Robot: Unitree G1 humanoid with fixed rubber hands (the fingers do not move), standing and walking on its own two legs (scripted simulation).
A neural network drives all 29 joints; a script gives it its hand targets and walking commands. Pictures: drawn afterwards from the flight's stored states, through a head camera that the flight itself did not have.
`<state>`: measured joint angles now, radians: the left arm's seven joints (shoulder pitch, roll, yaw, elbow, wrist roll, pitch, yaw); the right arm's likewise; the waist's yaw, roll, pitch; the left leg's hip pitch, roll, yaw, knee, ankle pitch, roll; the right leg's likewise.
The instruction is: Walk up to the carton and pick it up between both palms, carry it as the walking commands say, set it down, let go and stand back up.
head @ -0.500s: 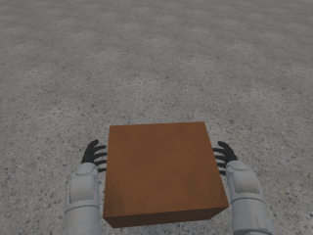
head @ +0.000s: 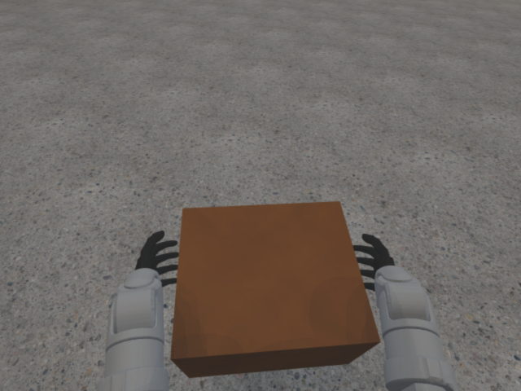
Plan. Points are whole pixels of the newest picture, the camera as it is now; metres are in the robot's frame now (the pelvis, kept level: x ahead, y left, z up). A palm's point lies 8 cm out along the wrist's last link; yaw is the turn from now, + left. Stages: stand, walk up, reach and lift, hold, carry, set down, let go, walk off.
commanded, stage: reach and lift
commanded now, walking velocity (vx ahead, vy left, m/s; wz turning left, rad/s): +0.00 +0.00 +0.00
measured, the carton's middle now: (266, 287) +0.31 -0.01 -0.04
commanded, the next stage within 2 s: hold in 0.10 s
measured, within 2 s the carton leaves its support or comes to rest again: neither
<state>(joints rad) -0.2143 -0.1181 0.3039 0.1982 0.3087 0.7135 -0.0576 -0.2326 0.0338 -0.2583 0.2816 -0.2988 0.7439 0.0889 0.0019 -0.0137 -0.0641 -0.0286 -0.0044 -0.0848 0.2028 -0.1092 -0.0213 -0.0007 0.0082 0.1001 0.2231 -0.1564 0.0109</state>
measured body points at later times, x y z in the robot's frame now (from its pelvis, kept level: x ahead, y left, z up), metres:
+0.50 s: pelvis +0.00 +0.00 +0.00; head -0.05 +0.01 +0.45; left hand +0.29 +0.19 +0.04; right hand +0.29 -0.19 +0.03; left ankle +0.01 +0.13 -0.75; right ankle -0.02 -0.13 -0.75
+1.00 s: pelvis -0.01 +0.00 -0.01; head -0.04 +0.00 +0.44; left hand +0.29 +0.19 +0.04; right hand +0.29 -0.19 +0.03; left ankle +0.01 +0.13 -0.75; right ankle -0.02 -0.12 -0.75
